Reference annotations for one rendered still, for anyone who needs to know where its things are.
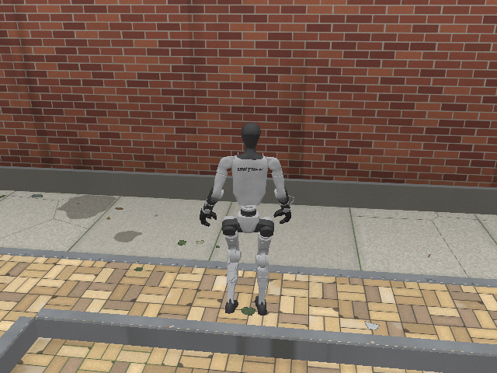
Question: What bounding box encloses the right robot forearm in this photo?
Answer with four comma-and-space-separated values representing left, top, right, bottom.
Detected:
278, 187, 290, 213

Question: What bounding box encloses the robot left upper arm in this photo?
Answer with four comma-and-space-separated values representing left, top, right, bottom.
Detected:
211, 156, 234, 199

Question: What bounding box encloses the left robot forearm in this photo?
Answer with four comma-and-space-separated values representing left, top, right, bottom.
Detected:
202, 187, 218, 214

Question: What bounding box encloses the robot head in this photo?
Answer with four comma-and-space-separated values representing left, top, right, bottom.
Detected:
237, 123, 263, 160

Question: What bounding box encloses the left robot hand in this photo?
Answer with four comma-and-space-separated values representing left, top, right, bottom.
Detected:
200, 208, 217, 227

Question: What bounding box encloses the right robot hand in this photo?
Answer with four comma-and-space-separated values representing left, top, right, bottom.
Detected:
274, 209, 291, 224

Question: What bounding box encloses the robot right upper arm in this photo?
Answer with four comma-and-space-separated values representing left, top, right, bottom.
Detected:
266, 156, 287, 199

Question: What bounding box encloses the left robot thigh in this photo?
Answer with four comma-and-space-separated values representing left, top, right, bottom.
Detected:
222, 216, 242, 263

